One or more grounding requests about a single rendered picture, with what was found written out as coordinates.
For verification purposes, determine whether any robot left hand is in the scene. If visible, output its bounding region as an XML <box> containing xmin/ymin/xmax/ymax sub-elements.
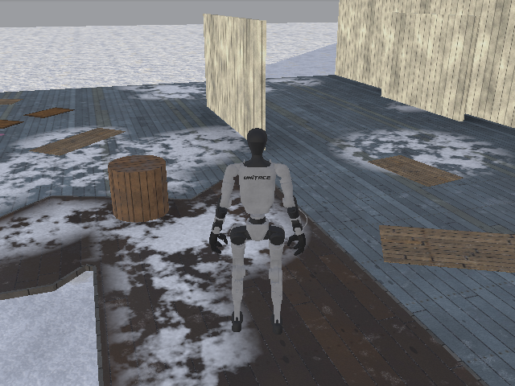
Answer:
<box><xmin>209</xmin><ymin>232</ymin><xmax>228</xmax><ymax>254</ymax></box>

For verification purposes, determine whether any right robot thigh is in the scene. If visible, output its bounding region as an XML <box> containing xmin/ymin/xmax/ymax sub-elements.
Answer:
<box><xmin>269</xmin><ymin>224</ymin><xmax>285</xmax><ymax>282</ymax></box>

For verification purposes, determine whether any robot right upper arm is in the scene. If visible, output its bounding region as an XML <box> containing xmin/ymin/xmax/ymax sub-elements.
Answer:
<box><xmin>274</xmin><ymin>163</ymin><xmax>295</xmax><ymax>208</ymax></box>

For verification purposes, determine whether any robot right forearm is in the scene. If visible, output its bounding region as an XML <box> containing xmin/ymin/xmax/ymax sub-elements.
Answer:
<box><xmin>287</xmin><ymin>195</ymin><xmax>303</xmax><ymax>236</ymax></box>

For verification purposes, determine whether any robot left upper arm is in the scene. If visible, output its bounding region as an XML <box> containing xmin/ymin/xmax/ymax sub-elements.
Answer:
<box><xmin>220</xmin><ymin>163</ymin><xmax>241</xmax><ymax>208</ymax></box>

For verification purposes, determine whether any robot left shin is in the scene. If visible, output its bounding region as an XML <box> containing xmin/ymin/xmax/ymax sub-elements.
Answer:
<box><xmin>232</xmin><ymin>265</ymin><xmax>243</xmax><ymax>321</ymax></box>

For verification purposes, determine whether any robot left forearm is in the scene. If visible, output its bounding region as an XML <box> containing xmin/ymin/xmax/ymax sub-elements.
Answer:
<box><xmin>211</xmin><ymin>196</ymin><xmax>228</xmax><ymax>234</ymax></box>

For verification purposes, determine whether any robot right hand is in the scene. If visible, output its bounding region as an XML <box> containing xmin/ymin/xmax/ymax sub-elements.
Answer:
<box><xmin>287</xmin><ymin>233</ymin><xmax>306</xmax><ymax>256</ymax></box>

